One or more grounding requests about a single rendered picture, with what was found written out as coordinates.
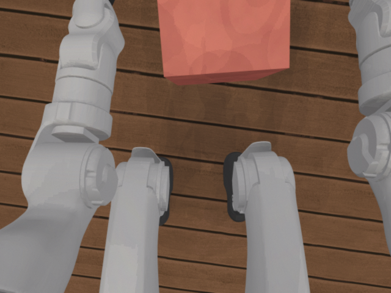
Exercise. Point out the robot left thigh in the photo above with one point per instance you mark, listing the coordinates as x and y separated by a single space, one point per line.
130 263

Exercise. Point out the right robot upper arm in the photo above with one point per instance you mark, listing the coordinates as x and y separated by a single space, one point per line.
369 156

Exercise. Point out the left robot upper arm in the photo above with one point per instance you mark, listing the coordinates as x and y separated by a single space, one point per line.
64 184

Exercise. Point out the right robot shin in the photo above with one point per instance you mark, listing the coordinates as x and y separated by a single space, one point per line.
264 146

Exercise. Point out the carton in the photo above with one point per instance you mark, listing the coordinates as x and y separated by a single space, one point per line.
211 41

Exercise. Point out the robot right forearm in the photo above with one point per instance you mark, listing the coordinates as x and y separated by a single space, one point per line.
371 20

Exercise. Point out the robot left forearm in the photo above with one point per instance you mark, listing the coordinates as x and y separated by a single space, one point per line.
85 76

